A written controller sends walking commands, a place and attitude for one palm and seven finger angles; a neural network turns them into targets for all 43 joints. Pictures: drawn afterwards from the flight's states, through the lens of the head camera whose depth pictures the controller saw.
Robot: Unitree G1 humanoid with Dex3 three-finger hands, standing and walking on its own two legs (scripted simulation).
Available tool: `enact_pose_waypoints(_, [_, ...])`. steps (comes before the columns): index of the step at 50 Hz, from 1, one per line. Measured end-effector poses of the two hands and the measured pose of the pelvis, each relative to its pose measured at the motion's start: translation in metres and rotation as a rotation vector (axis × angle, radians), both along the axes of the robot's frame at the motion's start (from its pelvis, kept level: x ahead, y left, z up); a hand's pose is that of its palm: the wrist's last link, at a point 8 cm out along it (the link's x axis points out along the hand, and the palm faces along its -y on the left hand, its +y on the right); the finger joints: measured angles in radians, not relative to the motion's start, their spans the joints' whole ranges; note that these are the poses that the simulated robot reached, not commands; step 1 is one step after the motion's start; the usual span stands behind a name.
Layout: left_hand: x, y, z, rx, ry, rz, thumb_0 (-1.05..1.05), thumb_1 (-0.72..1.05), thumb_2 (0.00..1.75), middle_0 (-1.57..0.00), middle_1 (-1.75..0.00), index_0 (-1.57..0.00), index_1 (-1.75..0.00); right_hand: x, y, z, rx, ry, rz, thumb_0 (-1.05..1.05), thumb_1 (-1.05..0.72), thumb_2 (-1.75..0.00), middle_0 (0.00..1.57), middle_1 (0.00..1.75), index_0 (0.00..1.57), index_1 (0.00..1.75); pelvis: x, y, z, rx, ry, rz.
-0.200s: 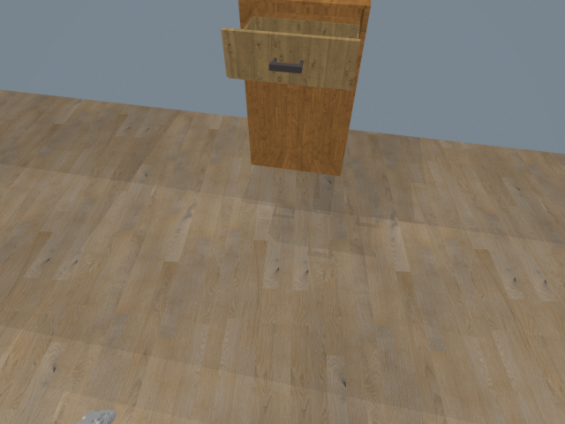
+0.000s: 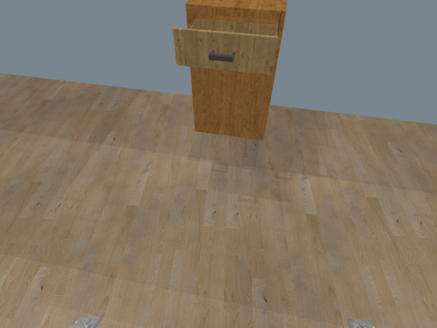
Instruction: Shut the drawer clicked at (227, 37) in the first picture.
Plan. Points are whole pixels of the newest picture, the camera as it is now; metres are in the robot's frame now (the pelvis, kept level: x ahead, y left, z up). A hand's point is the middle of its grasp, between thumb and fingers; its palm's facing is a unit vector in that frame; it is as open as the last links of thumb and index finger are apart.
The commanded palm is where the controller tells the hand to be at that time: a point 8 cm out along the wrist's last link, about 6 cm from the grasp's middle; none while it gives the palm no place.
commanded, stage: stand and wait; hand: left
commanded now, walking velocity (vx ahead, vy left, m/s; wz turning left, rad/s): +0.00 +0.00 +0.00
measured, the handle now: (222, 55) +1.17 +0.06 -0.03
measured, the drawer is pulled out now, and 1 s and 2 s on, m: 0.30 0.30 0.30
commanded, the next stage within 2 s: look at it before walking up in 0.62 s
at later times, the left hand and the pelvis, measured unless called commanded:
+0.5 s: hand out of the picture +0.05 +0.24 -0.15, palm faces -0.02 -0.94 -0.34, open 7.3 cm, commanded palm none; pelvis -0.01 -0.01 +0.00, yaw +0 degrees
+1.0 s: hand out of the picture +0.05 +0.24 -0.15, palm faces -0.02 -0.95 -0.32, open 7.3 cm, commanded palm none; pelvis -0.02 -0.01 +0.01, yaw +0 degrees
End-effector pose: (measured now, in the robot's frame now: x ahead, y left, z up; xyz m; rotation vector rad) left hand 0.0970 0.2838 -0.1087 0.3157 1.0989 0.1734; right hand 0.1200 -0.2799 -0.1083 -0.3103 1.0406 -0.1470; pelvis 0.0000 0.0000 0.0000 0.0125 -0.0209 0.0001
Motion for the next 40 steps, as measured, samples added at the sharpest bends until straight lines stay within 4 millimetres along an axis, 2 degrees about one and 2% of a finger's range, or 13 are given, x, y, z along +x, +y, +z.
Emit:
enact_pose_waypoints(5, [-0.01,-0.004,-0.003,-0.009,0.019,0.01,0.01,0.91,0.9,-0.2,-0.3,-0.21,-0.3,-0.009,-0.004,0.0,-0.004,0.023,-0.008,0.0,-0.91,-0.9,0.21,0.3,0.2,0.3,-0.002,-0.003,0.001,-0.001,-0.003,0.001])
enact_pose_waypoints(16, [-0.038,-0.002,-0.006,-0.001,0.092,0.033,0.01,0.91,0.9,-0.2,-0.3,-0.21,-0.3,-0.047,-0.02,-0.004,-0.027,0.118,-0.047,0.0,-0.91,-0.9,0.2,0.3,0.2,0.3,-0.009,-0.008,0.003,-0.003,-0.009,0.001])
enact_pose_waypoints(23, [-0.048,0.0,-0.006,0.006,0.11,0.038,0.01,0.91,0.9,-0.2,-0.3,-0.21,-0.3,-0.066,-0.025,-0.006,-0.03,0.158,-0.062,0.0,-0.91,-0.9,0.2,0.3,0.2,0.3,-0.013,-0.009,0.005,-0.004,-0.013,0.0])
enact_pose_waypoints(40, [-0.047,-0.004,-0.004,-0.003,0.086,0.025,0.0,0.91,0.9,-0.2,-0.3,-0.21,-0.3,-0.075,-0.02,-0.006,-0.014,0.153,-0.065,0.0,-0.91,-0.9,0.2,0.3,0.2,0.3,-0.022,-0.009,0.006,-0.005,-0.017,-0.002])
